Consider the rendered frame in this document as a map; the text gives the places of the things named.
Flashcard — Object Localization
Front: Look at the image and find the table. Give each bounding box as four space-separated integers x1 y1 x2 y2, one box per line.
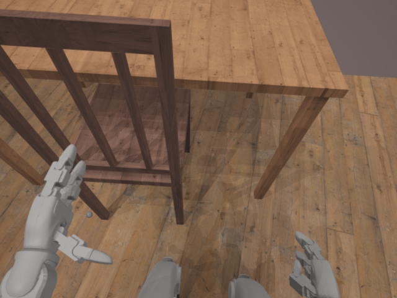
0 0 349 199

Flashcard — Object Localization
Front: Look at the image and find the robot left forearm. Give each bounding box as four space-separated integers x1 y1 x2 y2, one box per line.
0 248 60 298

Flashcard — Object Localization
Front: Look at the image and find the robot thigh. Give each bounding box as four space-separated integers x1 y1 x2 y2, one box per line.
228 278 270 298
137 261 182 298

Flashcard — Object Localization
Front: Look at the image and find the right robot hand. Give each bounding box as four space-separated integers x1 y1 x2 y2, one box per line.
289 231 340 298

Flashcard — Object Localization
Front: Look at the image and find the left robot thigh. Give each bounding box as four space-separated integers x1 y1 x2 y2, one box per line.
137 261 182 298

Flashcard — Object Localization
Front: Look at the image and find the left robot hand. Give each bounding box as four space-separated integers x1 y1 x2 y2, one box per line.
24 144 113 264

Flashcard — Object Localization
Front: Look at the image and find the right robot thigh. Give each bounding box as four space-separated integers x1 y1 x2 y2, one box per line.
228 278 270 298

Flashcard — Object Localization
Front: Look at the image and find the chair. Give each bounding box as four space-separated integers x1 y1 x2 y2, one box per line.
0 9 190 225

